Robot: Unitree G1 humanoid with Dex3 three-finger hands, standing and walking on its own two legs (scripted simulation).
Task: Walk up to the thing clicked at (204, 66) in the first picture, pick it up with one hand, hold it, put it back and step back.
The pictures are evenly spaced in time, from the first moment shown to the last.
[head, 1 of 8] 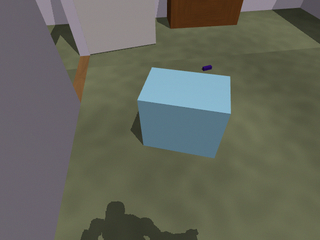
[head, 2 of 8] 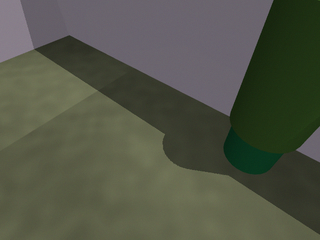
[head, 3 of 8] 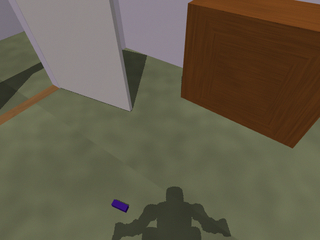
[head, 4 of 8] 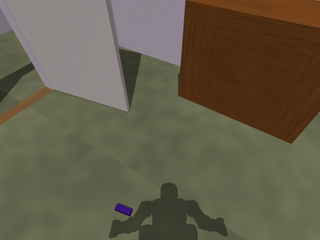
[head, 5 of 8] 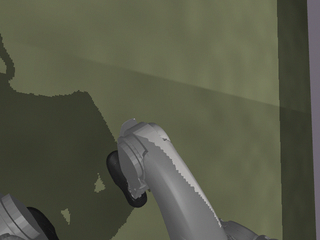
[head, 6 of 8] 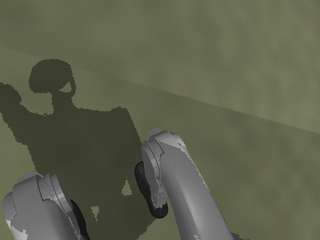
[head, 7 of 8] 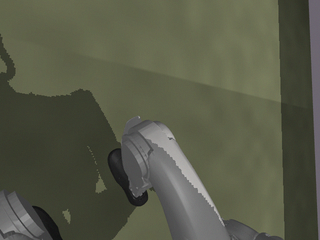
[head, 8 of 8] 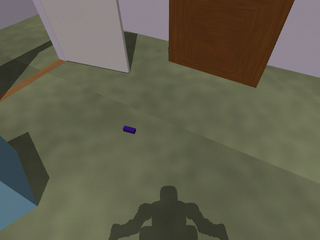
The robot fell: no
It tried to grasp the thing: yes
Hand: left
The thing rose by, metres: 0.00
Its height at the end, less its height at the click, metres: +0.00
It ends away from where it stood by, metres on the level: 0.00
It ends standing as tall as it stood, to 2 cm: yes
